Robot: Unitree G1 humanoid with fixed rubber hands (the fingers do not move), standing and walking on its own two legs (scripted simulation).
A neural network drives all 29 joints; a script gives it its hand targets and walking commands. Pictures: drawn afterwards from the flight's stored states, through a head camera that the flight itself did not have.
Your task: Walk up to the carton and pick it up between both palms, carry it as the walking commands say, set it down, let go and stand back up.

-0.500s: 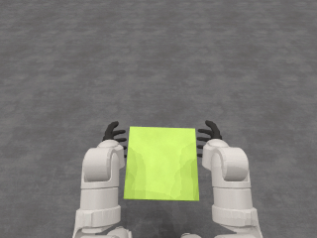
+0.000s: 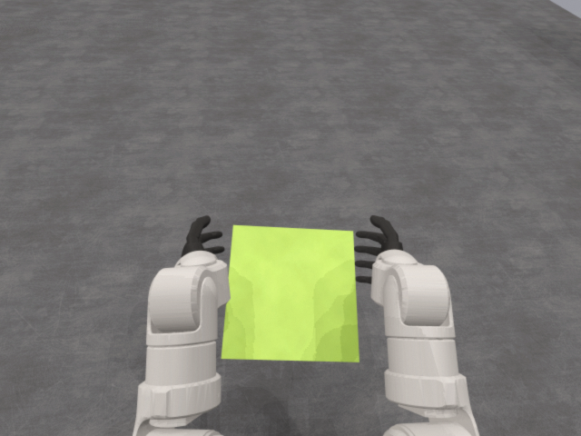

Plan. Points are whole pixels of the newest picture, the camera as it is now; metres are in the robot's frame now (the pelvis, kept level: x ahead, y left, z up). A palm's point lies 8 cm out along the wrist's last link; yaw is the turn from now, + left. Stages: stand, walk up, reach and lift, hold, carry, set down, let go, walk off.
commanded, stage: carry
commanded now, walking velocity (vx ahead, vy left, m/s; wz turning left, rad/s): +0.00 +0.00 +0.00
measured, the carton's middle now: (288, 298) +0.32 +0.03 -0.02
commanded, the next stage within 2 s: none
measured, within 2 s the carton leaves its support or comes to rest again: neither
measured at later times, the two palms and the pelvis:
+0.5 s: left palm (214, 356) +0.19 +0.11 +0.10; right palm (453, 367) +0.19 -0.14 +0.11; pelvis -0.11 -0.02 +0.01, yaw -3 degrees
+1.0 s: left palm (219, 263) +0.31 +0.12 +0.10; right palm (417, 280) +0.29 -0.12 +0.10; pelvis -0.01 +0.01 +0.02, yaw -3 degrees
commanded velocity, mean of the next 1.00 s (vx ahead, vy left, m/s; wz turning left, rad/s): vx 0.38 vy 0.00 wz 0.00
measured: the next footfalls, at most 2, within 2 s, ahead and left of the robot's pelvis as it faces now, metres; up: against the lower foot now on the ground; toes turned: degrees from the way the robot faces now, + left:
right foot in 0.04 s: -0.06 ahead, -0.14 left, +0.00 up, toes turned -9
left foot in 0.30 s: -0.03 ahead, +0.10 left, +0.00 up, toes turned +5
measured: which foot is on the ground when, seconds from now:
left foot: down 0.00-0.04, up 0.06-0.28, down 0.30-0.54, up 0.56-0.76, down 0.78-1.00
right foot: up 0.00-0.02, down 0.04-0.78, up 0.80-1.00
